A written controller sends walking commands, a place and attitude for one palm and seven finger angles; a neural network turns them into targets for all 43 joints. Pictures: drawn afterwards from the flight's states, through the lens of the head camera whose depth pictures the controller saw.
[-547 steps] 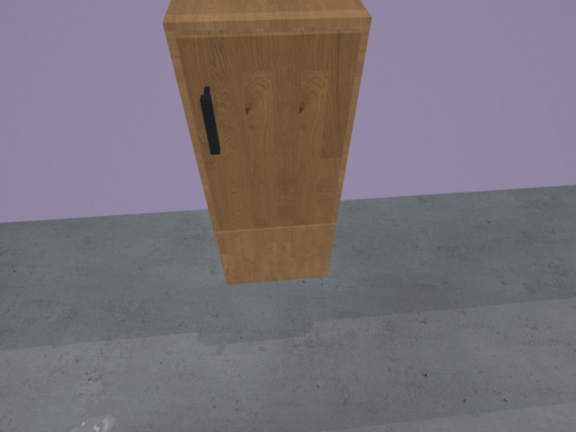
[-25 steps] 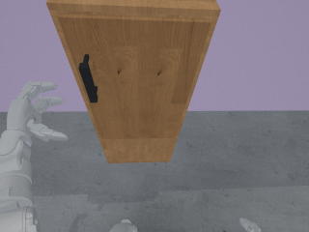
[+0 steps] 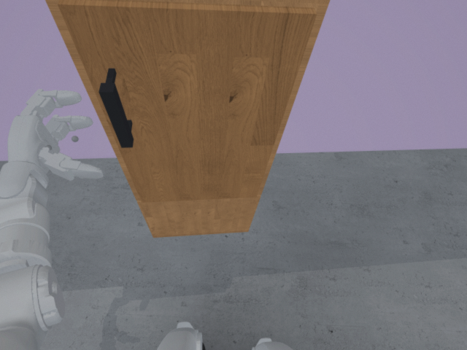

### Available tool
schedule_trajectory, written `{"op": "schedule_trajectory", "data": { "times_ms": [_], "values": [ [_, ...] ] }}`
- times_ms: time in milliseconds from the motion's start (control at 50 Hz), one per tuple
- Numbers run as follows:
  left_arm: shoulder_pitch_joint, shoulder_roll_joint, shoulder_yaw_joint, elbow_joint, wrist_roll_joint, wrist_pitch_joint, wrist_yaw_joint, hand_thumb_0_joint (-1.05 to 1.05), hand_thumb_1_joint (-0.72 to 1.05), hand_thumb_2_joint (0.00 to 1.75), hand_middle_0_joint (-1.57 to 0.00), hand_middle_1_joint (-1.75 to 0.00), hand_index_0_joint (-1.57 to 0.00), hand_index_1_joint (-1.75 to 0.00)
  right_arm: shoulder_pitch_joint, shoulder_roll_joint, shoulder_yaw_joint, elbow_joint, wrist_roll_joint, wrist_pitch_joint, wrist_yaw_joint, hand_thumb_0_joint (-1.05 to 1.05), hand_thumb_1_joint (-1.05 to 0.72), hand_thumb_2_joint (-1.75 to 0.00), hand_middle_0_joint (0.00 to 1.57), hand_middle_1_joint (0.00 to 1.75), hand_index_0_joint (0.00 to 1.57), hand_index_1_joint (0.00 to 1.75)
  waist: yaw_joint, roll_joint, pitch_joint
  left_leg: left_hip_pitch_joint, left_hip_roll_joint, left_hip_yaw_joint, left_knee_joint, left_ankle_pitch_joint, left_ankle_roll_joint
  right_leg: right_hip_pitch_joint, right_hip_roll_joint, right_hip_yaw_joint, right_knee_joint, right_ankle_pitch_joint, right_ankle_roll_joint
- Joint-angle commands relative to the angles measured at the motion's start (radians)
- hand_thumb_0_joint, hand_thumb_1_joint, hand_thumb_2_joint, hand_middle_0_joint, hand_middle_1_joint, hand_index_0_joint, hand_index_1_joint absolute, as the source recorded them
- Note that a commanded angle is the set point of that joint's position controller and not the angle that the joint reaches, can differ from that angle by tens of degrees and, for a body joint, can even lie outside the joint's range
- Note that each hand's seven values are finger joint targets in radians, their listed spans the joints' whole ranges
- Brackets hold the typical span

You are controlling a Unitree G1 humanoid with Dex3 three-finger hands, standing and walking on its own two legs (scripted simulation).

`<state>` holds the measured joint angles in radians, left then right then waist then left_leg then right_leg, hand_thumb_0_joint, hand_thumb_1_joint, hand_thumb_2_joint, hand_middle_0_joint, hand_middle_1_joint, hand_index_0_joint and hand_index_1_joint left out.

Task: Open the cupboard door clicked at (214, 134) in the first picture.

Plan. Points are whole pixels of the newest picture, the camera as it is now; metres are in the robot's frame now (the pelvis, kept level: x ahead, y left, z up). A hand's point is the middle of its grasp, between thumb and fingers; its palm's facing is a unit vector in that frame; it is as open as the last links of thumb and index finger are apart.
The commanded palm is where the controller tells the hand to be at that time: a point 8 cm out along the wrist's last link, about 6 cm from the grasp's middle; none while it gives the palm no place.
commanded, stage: move the hooked fingers beside the handle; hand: left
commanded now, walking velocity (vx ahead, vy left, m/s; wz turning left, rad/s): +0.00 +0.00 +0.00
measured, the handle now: (119, 110) +0.51 +0.21 +0.07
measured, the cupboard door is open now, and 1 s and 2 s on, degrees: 0 0 0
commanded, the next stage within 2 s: slide the fingers in behind the handle in 1.00 s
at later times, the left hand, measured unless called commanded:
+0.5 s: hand (79, 131) +0.46 +0.26 +0.08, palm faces +0.07 -1.00 +0.00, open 14.0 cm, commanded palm +0.43 +0.30 +0.08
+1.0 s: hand (81, 135) +0.45 +0.25 +0.08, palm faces +0.08 -1.00 +0.00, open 14.0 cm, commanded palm +0.42 +0.30 +0.08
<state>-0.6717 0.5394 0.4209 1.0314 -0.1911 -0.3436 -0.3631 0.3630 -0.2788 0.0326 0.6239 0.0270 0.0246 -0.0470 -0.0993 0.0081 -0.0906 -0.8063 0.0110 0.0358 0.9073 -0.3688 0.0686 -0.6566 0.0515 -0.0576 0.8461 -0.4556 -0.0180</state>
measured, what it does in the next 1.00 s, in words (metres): stands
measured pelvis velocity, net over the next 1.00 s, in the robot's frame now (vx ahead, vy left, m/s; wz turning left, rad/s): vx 0.00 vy -0.01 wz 0.00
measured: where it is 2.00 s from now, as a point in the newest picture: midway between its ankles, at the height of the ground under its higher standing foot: outside the picture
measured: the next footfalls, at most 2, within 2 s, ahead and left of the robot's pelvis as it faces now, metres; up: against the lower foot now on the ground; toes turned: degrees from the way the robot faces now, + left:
none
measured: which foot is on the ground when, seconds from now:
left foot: down 0.00-1.00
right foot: down 0.00-1.00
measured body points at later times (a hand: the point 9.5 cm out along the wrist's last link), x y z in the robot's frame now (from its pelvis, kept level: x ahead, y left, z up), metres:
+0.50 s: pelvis +0.01 -0.01 +0.00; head +0.11 +0.02 +0.43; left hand +0.45 +0.31 +0.08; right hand +0.02 -0.28 -0.11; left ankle +0.04 +0.07 -0.69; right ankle -0.03 -0.11 -0.69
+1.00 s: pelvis +0.00 -0.01 -0.01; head +0.09 +0.02 +0.43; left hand +0.44 +0.31 +0.08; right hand +0.05 -0.28 -0.11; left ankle +0.04 +0.07 -0.69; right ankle -0.03 -0.11 -0.69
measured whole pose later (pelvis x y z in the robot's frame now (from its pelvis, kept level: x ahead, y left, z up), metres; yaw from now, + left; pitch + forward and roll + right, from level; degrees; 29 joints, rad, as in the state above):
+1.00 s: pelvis +0.00 -0.01 -0.01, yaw +0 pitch +16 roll -4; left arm -0.72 0.56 0.42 1.08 -0.18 -0.37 -0.36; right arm 0.35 -0.28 0.04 0.60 0.03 0.07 -0.04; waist -0.10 0.01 -0.10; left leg -0.85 0.03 0.02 0.95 -0.39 0.06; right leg -0.70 0.07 -0.07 0.89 -0.47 -0.03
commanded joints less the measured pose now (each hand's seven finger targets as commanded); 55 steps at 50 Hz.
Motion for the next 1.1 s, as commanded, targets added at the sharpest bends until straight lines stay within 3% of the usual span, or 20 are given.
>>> {"op": "schedule_trajectory", "data": {
  "times_ms": [0, 60, 120, 180, 220, 280, 320, 400, 420, 460, 480, 540, 620, 660, 680, 720, 880, 940, 1000, 1080],
  "values": [
    [-0.412, 0.299, 0.055, -0.185, -0.007, -0.080, 0.002, 0.00, -0.50, 0.30, -0.30, -1.20, -0.30, -1.20, 0.104, -0.190, -0.068, -0.079, -0.002, -0.010, -0.012, 0.00, -0.90, -0.90, 0.20, 0.30, 0.20, 0.30, -0.003, 0.145, -0.401, 0.489, 0.029, -0.128, -0.088, 0.328, -0.038, -0.094, 0.016, 0.024, -0.087, 0.255, -0.011],
    [-0.449, 0.333, 0.070, -0.114, 0.000, -0.076, 0.001, 0.00, -0.50, 0.30, -0.30, -1.20, -0.30, -1.20, 0.117, -0.196, -0.065, -0.071, -0.001, 0.004, -0.013, 0.00, -0.90, -0.90, 0.20, 0.30, 0.20, 0.30, -0.022, 0.093, -0.368, 0.416, 0.027, -0.114, -0.072, 0.305, -0.028, -0.087, 0.018, 0.032, -0.084, 0.266, -0.005],
    [-0.474, 0.379, 0.086, -0.066, 0.011, -0.069, -0.006, 0.00, -0.50, 0.30, -0.30, -1.20, -0.30, -1.20, 0.129, -0.201, -0.063, -0.070, 0.000, 0.010, -0.015, 0.00, -0.90, -0.90, 0.20, 0.30, 0.20, 0.30, -0.031, 0.103, -0.356, 0.359, 0.024, -0.102, -0.058, 0.264, -0.022, -0.084, 0.016, 0.045, -0.083, 0.254, -0.002],
    [-0.506, 0.408, 0.099, -0.100, 0.017, -0.090, -0.015, 0.00, -0.50, 0.30, -0.30, -1.20, -0.30, -1.20, 0.140, -0.199, -0.065, -0.072, -0.004, 0.014, -0.016, 0.00, -0.90, -0.90, 0.20, 0.30, 0.20, 0.30, -0.024, 0.145, -0.441, 0.391, 0.023, -0.097, -0.038, 0.316, -0.024, -0.060, 0.019, 0.052, -0.068, 0.298, -0.002],
    [-0.473, 0.416, 0.109, -0.081, 0.014, -0.088, -0.026, 0.00, -0.50, 0.30, -0.30, -1.20, -0.30, -1.20, 0.146, -0.201, -0.067, -0.070, -0.004, 0.017, -0.013, 0.00, -0.90, -0.90, 0.20, 0.30, 0.20, 0.30, -0.019, 0.151, -0.432, 0.391, 0.026, -0.098, -0.035, 0.329, -0.026, -0.069, 0.022, 0.047, -0.064, 0.303, -0.005],
    [-0.409, 0.398, 0.110, -0.099, 0.001, -0.080, -0.043, 0.00, -0.50, 0.30, -0.30, -1.20, -0.30, -1.20, 0.147, -0.196, -0.069, -0.088, -0.003, 0.024, -0.008, 0.00, -0.90, -0.90, 0.20, 0.30, 0.20, 0.30, 0.000, 0.153, -0.462, 0.394, 0.023, -0.090, -0.035, 0.369, -0.024, -0.036, 0.026, 0.047, -0.058, 0.348, -0.004],
    [-0.410, 0.376, 0.097, -0.119, -0.008, -0.071, -0.051, 0.00, -0.50, 0.30, -0.30, -1.20, -0.30, -1.20, 0.149, -0.195, -0.072, -0.087, 0.000, 0.032, -0.007, 0.00, -0.90, -0.90, 0.20, 0.30, 0.20, 0.30, -0.009, 0.142, -0.443, 0.404, 0.026, -0.089, -0.036, 0.367, -0.022, -0.055, 0.028, 0.041, -0.064, 0.345, -0.001],
    [-0.370, 0.362, 0.103, -0.222, -0.021, -0.076, -0.038, 0.00, -0.50, 0.30, -0.30, -1.20, -0.30, -1.20, 0.144, -0.191, -0.077, -0.101, 0.002, 0.038, -0.002, 0.00, -0.90, -0.90, 0.20, 0.30, 0.20, 0.30, 0.009, 0.183, -0.485, 0.474, 0.028, -0.098, -0.041, 0.442, -0.028, -0.054, 0.032, 0.032, -0.060, 0.373, -0.007],
    [-0.361, 0.328, 0.081, -0.219, -0.024, -0.071, -0.034, 0.00, -0.50, 0.30, -0.30, -1.20, -0.30, -1.20, 0.138, -0.186, -0.076, -0.101, 0.005, 0.039, 0.000, 0.00, -0.90, -0.90, 0.20, 0.30, 0.20, 0.30, 0.000, 0.173, -0.456, 0.472, 0.029, -0.098, -0.044, 0.427, -0.027, -0.069, 0.034, 0.029, -0.067, 0.359, -0.006],
    [-0.379, 0.353, 0.107, -0.223, -0.025, -0.072, -0.020, 0.00, -0.50, 0.30, -0.30, -1.20, -0.30, -1.20, 0.139, -0.191, -0.079, -0.094, 0.003, 0.040, -0.002, 0.00, -0.90, -0.90, 0.20, 0.30, 0.20, 0.30, -0.001, 0.137, -0.444, 0.462, 0.030, -0.103, -0.047, 0.418, -0.025, -0.063, 0.035, 0.028, -0.067, 0.358, -0.006],
    [-0.358, 0.318, 0.079, -0.229, -0.025, -0.069, -0.017, 0.00, -0.50, 0.30, -0.30, -1.20, -0.30, -1.20, 0.131, -0.185, -0.076, -0.099, 0.006, 0.041, -0.002, 0.00, -0.90, -0.90, 0.20, 0.30, 0.20, 0.30, -0.002, 0.159, -0.436, 0.462, 0.027, -0.097, -0.052, 0.406, -0.025, -0.064, 0.033, 0.031, -0.073, 0.349, -0.006],
    [-0.398, 0.319, 0.075, -0.209, -0.018, -0.070, -0.002, 0.00, -0.50, 0.30, -0.30, -1.20, -0.30, -1.20, 0.126, -0.187, -0.072, -0.092, 0.005, 0.040, -0.005, 0.00, -0.90, -0.90, 0.20, 0.30, 0.20, 0.30, -0.013, 0.149, -0.380, 0.443, 0.026, -0.102, -0.057, 0.361, -0.024, -0.085, 0.031, 0.030, -0.078, 0.315, -0.009],
    [-0.384, 0.314, 0.073, -0.217, -0.011, -0.087, 0.010, 0.00, -0.50, 0.30, -0.30, -1.20, -0.30, -1.20, 0.115, -0.184, -0.071, -0.095, 0.004, 0.034, -0.004, 0.00, -0.90, -0.90, 0.20, 0.30, 0.20, 0.30, -0.001, 0.146, -0.413, 0.468, 0.027, -0.108, -0.063, 0.363, -0.031, -0.071, 0.029, 0.030, -0.076, 0.309, -0.009],
    [-0.400, 0.280, 0.048, -0.212, -0.014, -0.090, 0.007, 0.00, -0.50, 0.30, -0.30, -1.20, -0.30, -1.20, 0.108, -0.179, -0.068, -0.094, 0.005, 0.033, -0.003, 0.00, -0.90, -0.90, 0.20, 0.30, 0.20, 0.30, -0.011, 0.136, -0.413, 0.477, 0.026, -0.107, -0.055, 0.378, -0.029, -0.076, 0.030, 0.029, -0.075, 0.327, -0.007],
    [-0.373, 0.295, 0.061, -0.175, -0.013, -0.083, 0.005, 0.00, -0.50, 0.30, -0.30, -1.20, -0.30, -1.20, 0.106, -0.182, -0.068, -0.093, 0.005, 0.034, -0.004, 0.00, -0.90, -0.90, 0.20, 0.30, 0.20, 0.30, -0.002, 0.132, -0.386, 0.450, 0.026, -0.109, -0.061, 0.348, -0.032, -0.077, 0.029, 0.028, -0.077, 0.305, -0.009],
    [-0.412, 0.286, 0.037, -0.140, -0.007, -0.072, 0.002, 0.00, -0.50, 0.30, -0.30, -1.20, -0.30, -1.20, 0.099, -0.184, -0.062, -0.096, 0.008, 0.035, -0.007, 0.00, -0.90, -0.90, 0.20, 0.30, 0.20, 0.30, -0.021, 0.101, -0.333, 0.397, 0.023, -0.106, -0.068, 0.275, -0.026, -0.088, 0.024, 0.031, -0.085, 0.265, -0.004],
    [-0.451, 0.284, 0.035, -0.169, -0.013, -0.104, 0.000, 0.00, -0.50, 0.30, -0.30, -1.20, -0.30, -1.20, 0.095, -0.182, -0.063, -0.094, 0.005, 0.027, -0.008, 0.00, -0.90, -0.90, 0.20, 0.30, 0.20, 0.30, -0.016, 0.132, -0.410, 0.435, 0.021, -0.107, -0.049, 0.299, -0.027, -0.084, 0.022, 0.039, -0.073, 0.278, -0.006],
    [-0.461, 0.268, 0.019, -0.150, -0.014, -0.096, -0.001, 0.00, -0.50, 0.30, -0.30, -1.20, -0.30, -1.20, 0.098, -0.182, -0.061, -0.088, 0.006, 0.026, -0.010, 0.00, -0.90, -0.90, 0.20, 0.30, 0.20, 0.30, -0.025, 0.134, -0.378, 0.425, 0.021, -0.111, -0.051, 0.284, -0.026, -0.101, 0.023, 0.036, -0.075, 0.266, -0.008],
    [-0.432, 0.326, 0.068, -0.154, -0.011, -0.093, 0.003, 0.00, -0.50, 0.30, -0.30, -1.20, -0.30, -1.20, 0.104, -0.187, -0.064, -0.089, 0.005, 0.026, -0.012, 0.00, -0.90, -0.90, 0.20, 0.30, 0.20, 0.30, -0.003, 0.119, -0.424, 0.407, 0.018, -0.102, -0.050, 0.298, -0.024, -0.048, 0.022, 0.044, -0.072, 0.294, -0.005],
    [-0.429, 0.329, 0.069, -0.167, -0.008, -0.099, 0.004, 0.00, -0.50, 0.30, -0.30, -1.20, -0.30, -1.20, 0.103, -0.183, -0.063, -0.088, 0.006, 0.029, -0.010, 0.00, -0.90, -0.90, 0.20, 0.30, 0.20, 0.30, -0.002, 0.139, -0.417, 0.413, 0.020, -0.102, -0.051, 0.302, -0.028, -0.057, 0.025, 0.040, -0.070, 0.291, -0.007]
  ]
}}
